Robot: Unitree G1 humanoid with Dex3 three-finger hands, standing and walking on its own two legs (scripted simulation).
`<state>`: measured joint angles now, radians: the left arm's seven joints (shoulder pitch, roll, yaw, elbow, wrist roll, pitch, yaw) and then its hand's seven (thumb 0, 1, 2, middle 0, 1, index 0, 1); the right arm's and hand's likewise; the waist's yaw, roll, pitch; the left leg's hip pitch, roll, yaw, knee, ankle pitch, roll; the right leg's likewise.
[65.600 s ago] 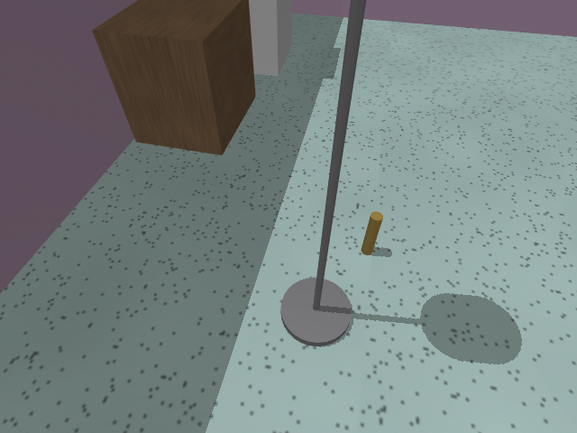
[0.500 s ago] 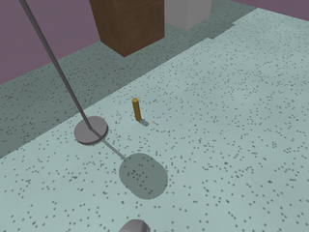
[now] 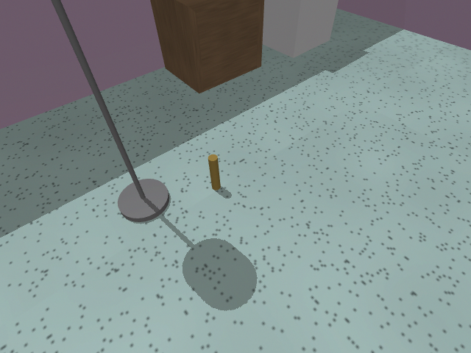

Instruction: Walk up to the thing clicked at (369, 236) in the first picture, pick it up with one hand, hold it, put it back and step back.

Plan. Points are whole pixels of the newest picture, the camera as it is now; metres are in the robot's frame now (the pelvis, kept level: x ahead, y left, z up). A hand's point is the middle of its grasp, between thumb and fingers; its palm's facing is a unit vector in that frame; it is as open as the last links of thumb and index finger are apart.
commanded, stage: step back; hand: left
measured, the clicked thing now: (214, 173) +1.08 +0.16 -0.65
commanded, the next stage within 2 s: stand in 0.46 s
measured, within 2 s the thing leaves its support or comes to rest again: neither
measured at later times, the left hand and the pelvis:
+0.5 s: hand out of the picture +0.13 +0.29 -0.14, palm faces -0.02 -0.94 -0.35, open 7.4 cm; pelvis +0.03 +0.03 +0.01, yaw -2 degrees
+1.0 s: hand out of the picture +0.12 +0.27 -0.14, palm faces -0.07 -0.94 -0.33, open 7.4 cm; pelvis +0.03 +0.02 +0.02, yaw -2 degrees
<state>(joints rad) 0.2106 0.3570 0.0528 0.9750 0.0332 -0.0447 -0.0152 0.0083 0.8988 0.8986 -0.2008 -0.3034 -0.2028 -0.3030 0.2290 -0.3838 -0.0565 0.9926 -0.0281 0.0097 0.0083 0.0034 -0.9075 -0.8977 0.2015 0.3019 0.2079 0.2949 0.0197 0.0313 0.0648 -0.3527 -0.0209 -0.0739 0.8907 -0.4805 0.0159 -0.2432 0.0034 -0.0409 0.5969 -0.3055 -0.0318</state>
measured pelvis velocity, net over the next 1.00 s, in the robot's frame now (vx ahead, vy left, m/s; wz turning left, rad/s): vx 0.03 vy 0.02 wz -0.03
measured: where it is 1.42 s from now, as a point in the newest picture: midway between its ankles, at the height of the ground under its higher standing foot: outside the picture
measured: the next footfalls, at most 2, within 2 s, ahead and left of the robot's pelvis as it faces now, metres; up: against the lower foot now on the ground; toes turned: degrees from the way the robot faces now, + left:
left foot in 0.12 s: +0.10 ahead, +0.14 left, +0.00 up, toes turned +1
